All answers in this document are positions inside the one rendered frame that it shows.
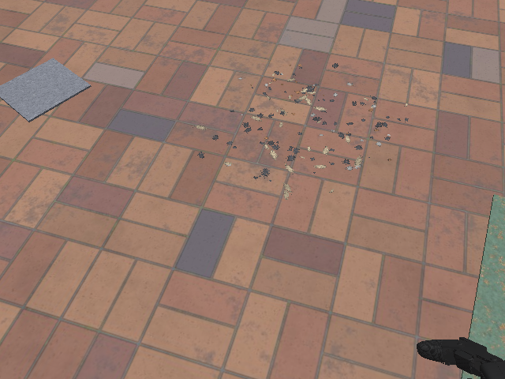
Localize robot right hand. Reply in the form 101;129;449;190
417;337;505;379

